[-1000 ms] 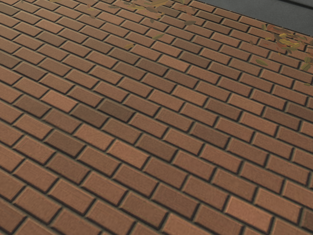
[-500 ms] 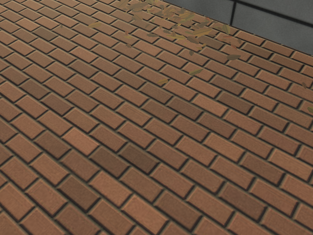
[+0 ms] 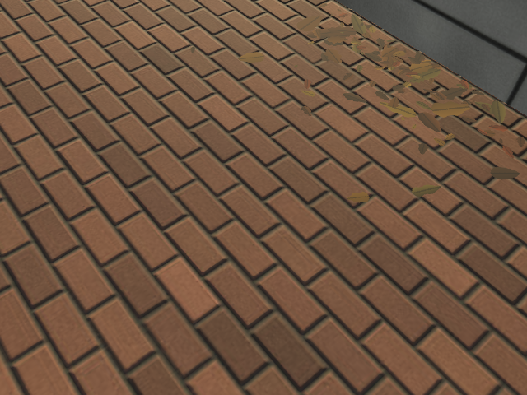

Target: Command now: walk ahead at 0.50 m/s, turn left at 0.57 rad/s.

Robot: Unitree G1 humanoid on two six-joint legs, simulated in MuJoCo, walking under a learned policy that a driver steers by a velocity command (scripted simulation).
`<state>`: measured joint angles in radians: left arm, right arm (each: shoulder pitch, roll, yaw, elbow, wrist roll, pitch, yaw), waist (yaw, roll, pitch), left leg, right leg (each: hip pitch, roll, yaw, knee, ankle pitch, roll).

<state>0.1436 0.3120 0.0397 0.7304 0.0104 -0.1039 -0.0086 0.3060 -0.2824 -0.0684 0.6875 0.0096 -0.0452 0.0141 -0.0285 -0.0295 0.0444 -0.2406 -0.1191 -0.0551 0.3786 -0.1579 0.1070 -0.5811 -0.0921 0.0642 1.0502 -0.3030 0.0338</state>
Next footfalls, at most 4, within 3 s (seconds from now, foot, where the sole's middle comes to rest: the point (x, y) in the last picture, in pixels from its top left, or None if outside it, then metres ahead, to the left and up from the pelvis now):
0.26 right None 0.35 -0.14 -0.78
0.78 left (178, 371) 0.52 0.21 -0.78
1.26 right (189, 252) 0.87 0.20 -0.78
1.76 left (50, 270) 0.81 0.59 -0.78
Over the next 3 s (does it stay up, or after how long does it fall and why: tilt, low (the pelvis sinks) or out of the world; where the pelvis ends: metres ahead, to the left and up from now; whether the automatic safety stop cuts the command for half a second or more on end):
stays up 1.13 1.02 0.00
